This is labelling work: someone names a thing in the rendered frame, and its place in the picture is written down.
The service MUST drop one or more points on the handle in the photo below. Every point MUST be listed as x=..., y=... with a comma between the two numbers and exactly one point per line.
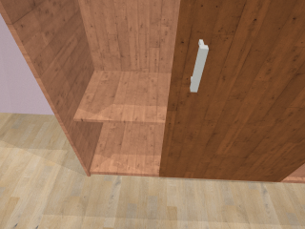
x=199, y=66

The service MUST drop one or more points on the wardrobe door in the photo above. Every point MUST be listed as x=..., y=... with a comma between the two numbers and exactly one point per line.
x=300, y=172
x=247, y=119

